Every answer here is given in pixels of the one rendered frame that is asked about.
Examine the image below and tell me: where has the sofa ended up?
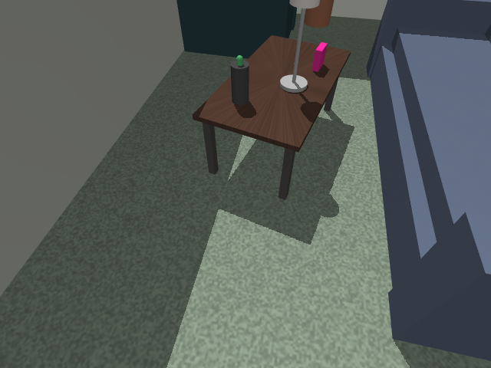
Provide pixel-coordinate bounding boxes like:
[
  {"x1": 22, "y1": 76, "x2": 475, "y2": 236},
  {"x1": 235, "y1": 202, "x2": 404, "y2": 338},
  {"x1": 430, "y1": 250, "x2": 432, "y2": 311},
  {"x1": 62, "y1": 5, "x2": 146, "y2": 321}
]
[{"x1": 367, "y1": 0, "x2": 491, "y2": 361}]

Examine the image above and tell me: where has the armchair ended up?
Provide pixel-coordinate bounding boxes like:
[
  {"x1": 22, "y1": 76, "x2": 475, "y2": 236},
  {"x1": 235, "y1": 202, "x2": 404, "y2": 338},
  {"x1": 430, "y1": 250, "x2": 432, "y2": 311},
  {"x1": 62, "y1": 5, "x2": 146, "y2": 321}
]
[{"x1": 177, "y1": 0, "x2": 297, "y2": 59}]

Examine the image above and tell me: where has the desk lamp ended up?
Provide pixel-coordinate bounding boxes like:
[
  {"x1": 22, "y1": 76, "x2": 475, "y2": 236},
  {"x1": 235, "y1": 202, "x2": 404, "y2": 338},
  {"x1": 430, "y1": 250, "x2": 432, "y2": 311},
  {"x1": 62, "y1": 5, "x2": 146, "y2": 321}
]
[{"x1": 280, "y1": 0, "x2": 320, "y2": 93}]

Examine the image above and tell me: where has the coffee table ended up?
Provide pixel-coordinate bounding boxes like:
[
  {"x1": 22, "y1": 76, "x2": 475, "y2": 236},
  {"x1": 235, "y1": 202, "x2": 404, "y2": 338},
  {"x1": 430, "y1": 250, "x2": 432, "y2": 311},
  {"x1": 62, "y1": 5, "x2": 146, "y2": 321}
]
[{"x1": 193, "y1": 35, "x2": 351, "y2": 200}]

